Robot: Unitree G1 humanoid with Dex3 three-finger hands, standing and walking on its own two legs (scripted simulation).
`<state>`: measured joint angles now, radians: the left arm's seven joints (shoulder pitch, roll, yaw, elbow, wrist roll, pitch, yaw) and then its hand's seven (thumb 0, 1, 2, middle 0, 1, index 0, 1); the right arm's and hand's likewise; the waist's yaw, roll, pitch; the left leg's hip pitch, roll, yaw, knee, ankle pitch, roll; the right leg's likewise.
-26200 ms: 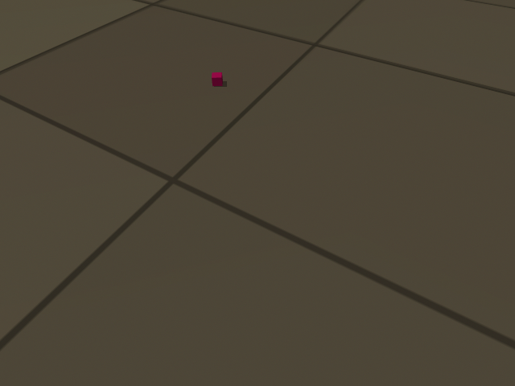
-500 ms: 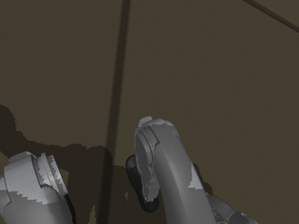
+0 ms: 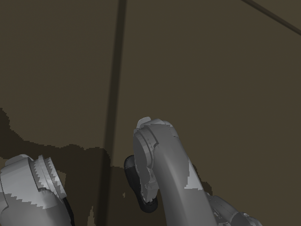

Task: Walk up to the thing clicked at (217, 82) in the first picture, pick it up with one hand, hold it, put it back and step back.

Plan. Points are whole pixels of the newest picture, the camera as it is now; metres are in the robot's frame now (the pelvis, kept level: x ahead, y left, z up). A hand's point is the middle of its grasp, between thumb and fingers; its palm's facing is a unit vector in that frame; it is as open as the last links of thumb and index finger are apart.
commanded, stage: open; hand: left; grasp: from above
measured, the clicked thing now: out of the picture +0.41 +0.34 -0.26
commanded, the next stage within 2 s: withdraw in 0.24 s
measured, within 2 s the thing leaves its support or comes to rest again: neither
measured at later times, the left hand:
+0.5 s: hand out of the picture +0.41 +0.34 -0.22, palm faces -0.39 -0.18 -0.90, open 13.9 cm
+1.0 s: hand out of the picture +0.39 +0.36 -0.05, palm faces -0.47 -0.12 -0.88, open 14.0 cm
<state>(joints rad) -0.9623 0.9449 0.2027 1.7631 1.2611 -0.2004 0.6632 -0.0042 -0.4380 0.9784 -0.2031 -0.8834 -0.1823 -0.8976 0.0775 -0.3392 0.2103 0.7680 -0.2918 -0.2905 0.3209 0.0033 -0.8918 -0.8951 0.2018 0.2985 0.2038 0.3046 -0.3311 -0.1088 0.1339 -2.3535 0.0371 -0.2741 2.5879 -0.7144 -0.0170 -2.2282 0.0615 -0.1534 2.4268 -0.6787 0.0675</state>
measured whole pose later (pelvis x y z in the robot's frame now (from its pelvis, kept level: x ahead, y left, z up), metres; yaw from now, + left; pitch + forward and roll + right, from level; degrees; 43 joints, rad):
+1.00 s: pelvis -0.01 -0.01 +0.07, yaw +7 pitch +31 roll -7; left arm -0.89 0.71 0.01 1.32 1.13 -0.14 0.21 0.00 -0.52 1.01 -0.09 -1.02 -0.09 -1.02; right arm 0.09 -0.29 0.04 0.69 -0.09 -0.07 0.19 0.00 -0.91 -0.90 0.20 0.30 0.20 0.30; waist -0.17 0.02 -0.10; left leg -2.21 0.04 -0.14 2.30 -0.65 -0.01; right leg -2.13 0.02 -0.06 2.24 -0.66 0.04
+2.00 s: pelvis +0.00 +0.00 +0.22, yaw +11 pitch +30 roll -5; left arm -0.17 0.41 0.02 0.44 0.50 0.11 0.08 0.00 0.82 0.90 -0.22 -0.33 -0.22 -0.32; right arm 0.07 -0.28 -0.04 0.60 0.02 -0.04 0.03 0.01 -0.91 -0.90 0.20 0.30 0.20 0.30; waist -0.04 0.03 -0.20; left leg -1.74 0.04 -0.09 1.84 -0.63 -0.01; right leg -1.67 -0.01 -0.05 1.79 -0.64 0.03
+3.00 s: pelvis +0.08 +0.01 +0.42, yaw +16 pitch +9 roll -3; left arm 0.50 0.22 0.03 -0.11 -0.05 0.46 0.02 0.01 0.90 0.90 -0.20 -0.30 -0.20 -0.30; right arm 0.27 -0.22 0.03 0.52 0.01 -0.24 -0.18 0.01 -0.90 -0.90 0.20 0.30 0.21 0.30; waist -0.03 0.05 -0.16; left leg -0.69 0.04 -0.06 1.00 -0.47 -0.02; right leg -0.61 -0.01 -0.07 0.94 -0.48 0.02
